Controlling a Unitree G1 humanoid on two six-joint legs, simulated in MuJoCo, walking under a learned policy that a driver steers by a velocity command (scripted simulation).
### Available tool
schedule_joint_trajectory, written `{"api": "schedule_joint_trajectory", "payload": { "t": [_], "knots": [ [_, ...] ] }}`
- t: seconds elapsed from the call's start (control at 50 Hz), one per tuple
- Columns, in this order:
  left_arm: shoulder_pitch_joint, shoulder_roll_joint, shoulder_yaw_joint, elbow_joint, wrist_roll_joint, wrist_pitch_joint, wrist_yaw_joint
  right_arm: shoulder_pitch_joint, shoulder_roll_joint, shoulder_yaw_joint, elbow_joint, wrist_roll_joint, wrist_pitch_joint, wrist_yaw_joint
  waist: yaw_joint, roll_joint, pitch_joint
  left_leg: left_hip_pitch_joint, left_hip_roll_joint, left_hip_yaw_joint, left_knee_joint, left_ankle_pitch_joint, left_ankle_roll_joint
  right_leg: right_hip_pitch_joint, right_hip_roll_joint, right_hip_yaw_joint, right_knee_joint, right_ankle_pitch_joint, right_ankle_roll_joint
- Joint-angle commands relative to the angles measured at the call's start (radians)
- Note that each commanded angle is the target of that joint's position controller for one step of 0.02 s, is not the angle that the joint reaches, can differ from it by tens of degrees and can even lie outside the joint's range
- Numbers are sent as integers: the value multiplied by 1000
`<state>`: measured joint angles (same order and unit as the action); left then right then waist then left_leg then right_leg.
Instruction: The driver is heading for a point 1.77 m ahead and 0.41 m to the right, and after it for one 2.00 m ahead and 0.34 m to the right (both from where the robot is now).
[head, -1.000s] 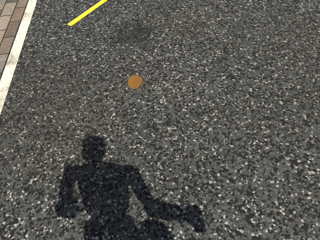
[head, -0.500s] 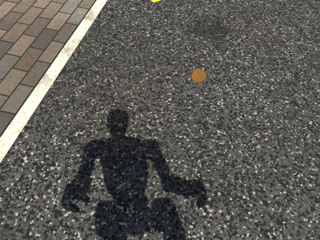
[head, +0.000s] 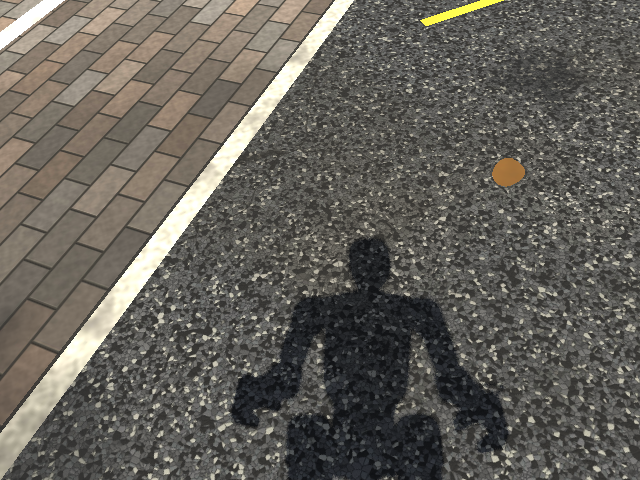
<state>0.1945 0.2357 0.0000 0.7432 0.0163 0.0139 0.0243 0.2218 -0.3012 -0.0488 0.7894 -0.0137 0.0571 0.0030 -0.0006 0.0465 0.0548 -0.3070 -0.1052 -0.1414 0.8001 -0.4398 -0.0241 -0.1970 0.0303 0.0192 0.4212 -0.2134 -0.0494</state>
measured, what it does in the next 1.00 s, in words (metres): steps on the spot: left foot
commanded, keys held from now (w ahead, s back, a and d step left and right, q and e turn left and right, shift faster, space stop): no key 1.00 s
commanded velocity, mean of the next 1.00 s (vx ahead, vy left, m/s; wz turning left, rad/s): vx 0.00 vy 0.00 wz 0.03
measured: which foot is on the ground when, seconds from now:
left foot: up 0.00-0.10, down 0.12-1.00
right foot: down 0.00-1.00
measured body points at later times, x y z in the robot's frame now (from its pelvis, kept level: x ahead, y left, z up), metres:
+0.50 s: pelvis -0.01 +0.02 +0.00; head +0.00 +0.02 +0.45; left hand +0.04 +0.28 -0.14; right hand +0.05 -0.24 -0.14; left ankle -0.03 +0.13 -0.74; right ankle +0.01 -0.09 -0.74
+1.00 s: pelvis -0.01 +0.02 +0.00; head +0.00 +0.02 +0.45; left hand +0.00 +0.26 -0.16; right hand -0.01 -0.21 -0.16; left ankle -0.03 +0.13 -0.74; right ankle +0.01 -0.09 -0.74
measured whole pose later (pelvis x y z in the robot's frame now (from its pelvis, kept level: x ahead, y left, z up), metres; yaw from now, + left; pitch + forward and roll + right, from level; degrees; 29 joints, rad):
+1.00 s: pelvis -0.01 +0.02 +0.00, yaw +0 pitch -1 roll +0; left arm 0.25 0.19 -0.01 1.13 0.01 0.01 0.03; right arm 0.26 -0.19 0.02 1.15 -0.01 0.00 -0.04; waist 0.01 0.00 0.03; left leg -0.10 -0.06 -0.07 0.38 -0.24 0.03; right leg -0.18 0.02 0.03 0.40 -0.20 -0.01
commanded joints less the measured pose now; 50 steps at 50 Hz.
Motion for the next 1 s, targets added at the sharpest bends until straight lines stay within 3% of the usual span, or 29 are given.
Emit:
{"api": "schedule_joint_trajectory", "payload": {
  "t": [0.02, 0.06, 0.08, 0.1, 0.12, 0.14, 0.16, 0.18, 0.2, 0.26, 0.56, 1.0],
  "knots": [
    [-3, 151, 37, -29, 1, -12, -2, 13, -48, -2, -19, 7, -1, -3, 9, -197, -69, 19, 34, 68, -130, -14, -15, 98, -205, 179, -84, 366, -134],
    [16, 162, 42, -7, 5, -6, -6, 6, -47, 3, 0, 14, -1, -12, 19, -219, -76, 68, 38, 99, -261, 29, -3, 111, -201, 194, -64, 379, -130],
    [11, 164, 43, 2, 2, -3, -7, 23, -43, 6, 17, 15, -4, -17, 3, -209, -76, 115, 39, 112, -367, 109, 6, 101, -192, 189, -45, 385, -115],
    [9, 165, 44, 11, -2, -2, -7, 40, -41, 10, 34, 11, -11, -22, -13, -187, -78, 192, 55, 102, -489, 250, 17, 67, -184, 183, -31, 387, -87],
    [21, 153, 40, 17, -2, -9, -7, 34, -66, 8, 41, 0, -21, -29, -8, -154, -95, 272, 100, 34, -521, 332, 29, 20, -181, 190, -29, 348, -51],
    [30, 136, 35, 11, -4, -17, -13, 30, -108, 5, 42, -13, -33, -36, 10, -84, -124, 338, 193, -59, -495, 436, 46, -31, -154, 161, -6, 270, -20],
    [39, 108, 30, 22, -14, -16, -15, -24, -117, 5, 64, 0, -36, -32, 53, 48, -79, 212, 208, -64, -446, 470, 79, 18, -84, 94, -72, 112, -6],
    [15, 135, 34, 45, -7, -12, -10, -42, -72, 17, 62, 3, -43, -26, 24, 6, -65, 187, 196, -57, -454, 423, 79, 52, -78, 89, -67, 87, 3],
    [2, 136, 37, 59, -5, -9, -8, -34, -67, 21, 76, 2, -49, -26, 13, 3, -48, 171, 185, -45, -460, 398, 72, 61, -80, 90, -63, 104, 3],
    [17, 133, 37, 96, -4, -7, -11, 0, -76, 24, 130, 3, -52, -37, 12, 13, -36, 167, 170, -36, -477, 386, 68, 70, -99, 97, -59, 170, -3],
    [50, 104, 19, 273, -6, -5, -1, 9, -43, 45, 270, 5, -59, -42, 13, -43, -6, 144, 169, -34, -511, 313, 84, 58, -100, 97, -89, 105, 14],
    [109, 43, 1, 377, -6, -8, 13, 95, 25, 58, 356, 5, -61, -49, 10, -46, 8, 128, 160, -15, -492, 329, 82, 38, -104, 94, -74, 112, 11]
  ]
}}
